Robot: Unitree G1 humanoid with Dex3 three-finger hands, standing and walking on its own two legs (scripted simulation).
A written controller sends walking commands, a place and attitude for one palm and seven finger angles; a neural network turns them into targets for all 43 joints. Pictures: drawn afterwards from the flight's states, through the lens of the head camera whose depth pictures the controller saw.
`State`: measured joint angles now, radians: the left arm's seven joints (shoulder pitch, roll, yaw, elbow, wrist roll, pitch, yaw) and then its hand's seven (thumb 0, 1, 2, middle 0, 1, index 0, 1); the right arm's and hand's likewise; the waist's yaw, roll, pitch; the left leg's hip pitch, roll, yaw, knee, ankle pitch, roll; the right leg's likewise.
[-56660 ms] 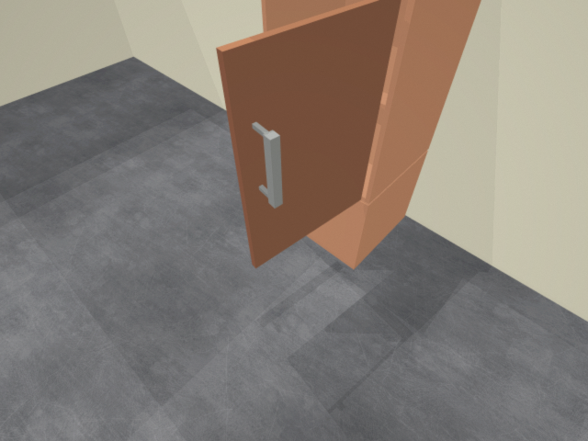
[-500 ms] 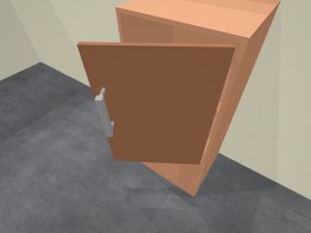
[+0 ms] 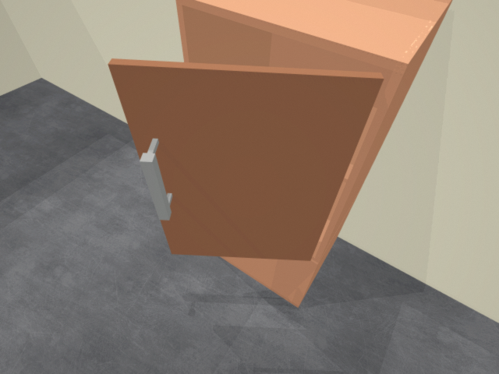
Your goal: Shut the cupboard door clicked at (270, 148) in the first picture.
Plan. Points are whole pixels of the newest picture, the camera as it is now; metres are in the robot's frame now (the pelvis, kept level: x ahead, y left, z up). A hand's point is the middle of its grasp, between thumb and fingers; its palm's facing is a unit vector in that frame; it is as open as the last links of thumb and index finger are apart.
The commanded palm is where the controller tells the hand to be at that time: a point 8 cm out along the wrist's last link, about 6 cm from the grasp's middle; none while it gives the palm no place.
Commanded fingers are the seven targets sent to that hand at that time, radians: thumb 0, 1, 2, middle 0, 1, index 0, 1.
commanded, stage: look again from close up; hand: left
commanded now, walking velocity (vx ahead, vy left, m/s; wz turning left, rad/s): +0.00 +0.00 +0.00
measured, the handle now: (160, 181) +0.46 +0.21 +0.02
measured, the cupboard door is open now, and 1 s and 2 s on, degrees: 32 32 32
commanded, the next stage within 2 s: raise the hand and make a fist in 0.28 s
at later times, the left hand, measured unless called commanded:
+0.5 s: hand out of the picture +0.13 +0.19 -0.09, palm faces +0.22 -0.96 -0.16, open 7.3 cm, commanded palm +0.11 +0.23 -0.07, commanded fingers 0.00 0.90 0.90 -0.31 -0.42 -0.31 -0.42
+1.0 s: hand (151, 360) +0.15 +0.16 -0.04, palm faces +0.03 -1.00 -0.06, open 5.2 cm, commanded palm +0.13 +0.22 -0.03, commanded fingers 0.00 0.90 0.90 -0.77 -0.92 -0.77 -0.92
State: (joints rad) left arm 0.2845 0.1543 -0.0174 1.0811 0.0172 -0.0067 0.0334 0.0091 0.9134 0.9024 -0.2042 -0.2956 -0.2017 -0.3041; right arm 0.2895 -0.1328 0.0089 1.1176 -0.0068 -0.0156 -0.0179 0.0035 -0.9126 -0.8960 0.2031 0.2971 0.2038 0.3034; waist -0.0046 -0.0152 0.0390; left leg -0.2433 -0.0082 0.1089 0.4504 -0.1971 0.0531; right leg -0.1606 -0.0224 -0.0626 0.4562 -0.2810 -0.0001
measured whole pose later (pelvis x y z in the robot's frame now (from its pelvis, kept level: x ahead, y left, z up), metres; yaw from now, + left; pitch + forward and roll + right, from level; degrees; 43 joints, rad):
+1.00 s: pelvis -0.03 -0.04 -0.11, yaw +5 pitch +13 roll -3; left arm 0.42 0.25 0.13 -0.04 -0.30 -0.47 -0.34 0.02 0.90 0.90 -0.60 -0.73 -0.60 -0.73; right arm 0.18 -0.22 0.01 0.53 0.04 -0.24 -0.07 0.01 -0.90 -0.90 0.20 0.30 0.21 0.30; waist 0.05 0.03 -0.14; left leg -0.99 0.04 -0.04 1.23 -0.47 -0.01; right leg -0.86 0.03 -0.15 1.21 -0.59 -0.07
